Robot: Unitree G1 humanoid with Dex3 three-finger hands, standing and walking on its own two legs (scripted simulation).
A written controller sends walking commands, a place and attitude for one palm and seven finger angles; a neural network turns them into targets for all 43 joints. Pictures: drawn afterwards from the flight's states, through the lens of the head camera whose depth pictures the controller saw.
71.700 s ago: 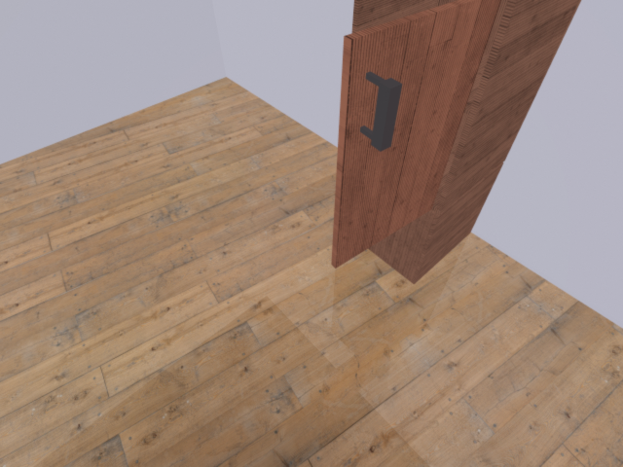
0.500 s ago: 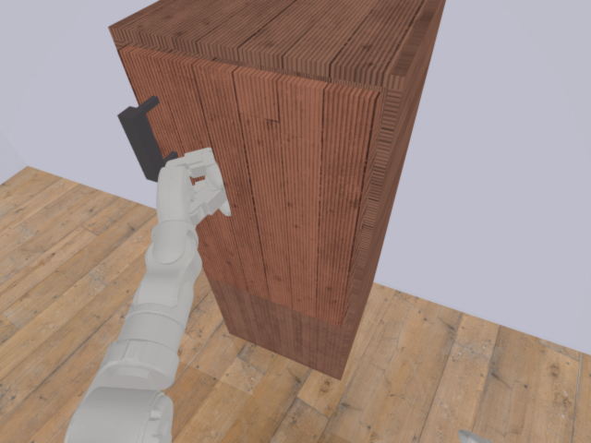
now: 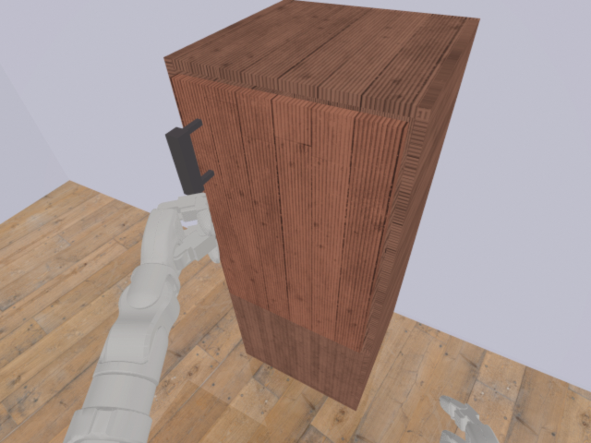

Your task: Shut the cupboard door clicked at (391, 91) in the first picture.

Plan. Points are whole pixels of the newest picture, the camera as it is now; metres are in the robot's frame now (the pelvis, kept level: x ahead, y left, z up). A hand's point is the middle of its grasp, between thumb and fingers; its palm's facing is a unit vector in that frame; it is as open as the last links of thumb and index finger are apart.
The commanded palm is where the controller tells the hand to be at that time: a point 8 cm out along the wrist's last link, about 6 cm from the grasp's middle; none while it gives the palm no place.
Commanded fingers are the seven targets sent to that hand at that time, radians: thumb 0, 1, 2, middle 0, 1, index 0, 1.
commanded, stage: draw the hand back to the body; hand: left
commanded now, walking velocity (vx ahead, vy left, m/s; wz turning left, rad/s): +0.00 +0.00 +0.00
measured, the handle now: (194, 157) +0.53 +0.21 +0.13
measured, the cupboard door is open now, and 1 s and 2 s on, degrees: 0 0 0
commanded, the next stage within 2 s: step back with the hand held close in 1.24 s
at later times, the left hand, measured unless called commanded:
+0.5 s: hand (112, 303) +0.23 +0.22 +0.15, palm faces +0.24 -0.92 -0.29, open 3.6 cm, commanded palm +0.19 +0.26 +0.17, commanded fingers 0.00 0.90 0.90 -0.67 -0.81 -0.67 -0.81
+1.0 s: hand out of the picture +0.17 +0.29 +0.17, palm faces +0.46 -0.77 -0.43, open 7.0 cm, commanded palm +0.14 +0.33 +0.19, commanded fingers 0.00 0.90 0.90 -0.20 -0.30 -0.20 -0.30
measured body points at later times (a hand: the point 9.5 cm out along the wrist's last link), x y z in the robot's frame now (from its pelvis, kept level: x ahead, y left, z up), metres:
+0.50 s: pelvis -0.01 +0.02 +0.01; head -0.03 -0.01 +0.46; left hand +0.21 +0.26 +0.17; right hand +0.17 -0.19 -0.08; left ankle +0.00 +0.10 -0.73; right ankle -0.05 -0.08 -0.73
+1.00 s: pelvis +0.00 +0.03 +0.01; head -0.02 +0.00 +0.46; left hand +0.14 +0.33 +0.20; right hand +0.19 -0.20 -0.08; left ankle +0.00 +0.10 -0.73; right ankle -0.05 -0.08 -0.73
